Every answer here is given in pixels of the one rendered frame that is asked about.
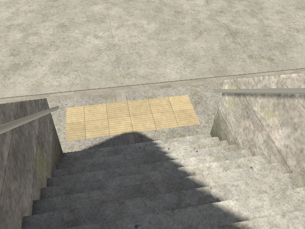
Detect stairs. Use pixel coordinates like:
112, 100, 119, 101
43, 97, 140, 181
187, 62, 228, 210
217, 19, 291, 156
21, 134, 305, 229

